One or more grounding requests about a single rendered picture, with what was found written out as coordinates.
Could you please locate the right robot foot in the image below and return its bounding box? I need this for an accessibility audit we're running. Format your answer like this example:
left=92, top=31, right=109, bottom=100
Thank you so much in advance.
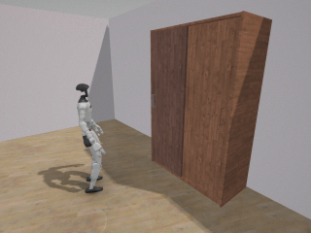
left=86, top=186, right=103, bottom=193

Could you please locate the robot left forearm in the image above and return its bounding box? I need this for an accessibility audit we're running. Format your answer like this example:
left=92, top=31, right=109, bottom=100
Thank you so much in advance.
left=91, top=119, right=97, bottom=127

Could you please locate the robot right forearm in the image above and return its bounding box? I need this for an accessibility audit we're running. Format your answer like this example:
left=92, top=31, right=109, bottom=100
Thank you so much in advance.
left=80, top=122, right=96, bottom=145

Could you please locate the wardrobe door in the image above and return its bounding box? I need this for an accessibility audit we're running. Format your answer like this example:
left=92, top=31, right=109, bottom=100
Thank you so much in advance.
left=152, top=25, right=189, bottom=178
left=182, top=17, right=241, bottom=199

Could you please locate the left robot hand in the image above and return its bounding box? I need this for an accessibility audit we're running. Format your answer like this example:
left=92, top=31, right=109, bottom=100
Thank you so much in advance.
left=93, top=125, right=104, bottom=136

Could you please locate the right robot upper arm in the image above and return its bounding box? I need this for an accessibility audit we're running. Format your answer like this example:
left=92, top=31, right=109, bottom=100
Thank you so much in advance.
left=79, top=103, right=87, bottom=127

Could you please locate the handle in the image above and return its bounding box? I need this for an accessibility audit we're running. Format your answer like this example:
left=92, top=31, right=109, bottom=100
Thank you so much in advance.
left=152, top=94, right=156, bottom=107
left=218, top=108, right=222, bottom=126

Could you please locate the left robot thigh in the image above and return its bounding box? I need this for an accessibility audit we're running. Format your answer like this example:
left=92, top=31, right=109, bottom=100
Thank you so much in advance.
left=92, top=130, right=101, bottom=160

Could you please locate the right robot hand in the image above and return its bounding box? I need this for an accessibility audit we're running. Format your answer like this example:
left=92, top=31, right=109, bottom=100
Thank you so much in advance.
left=92, top=142, right=106, bottom=158

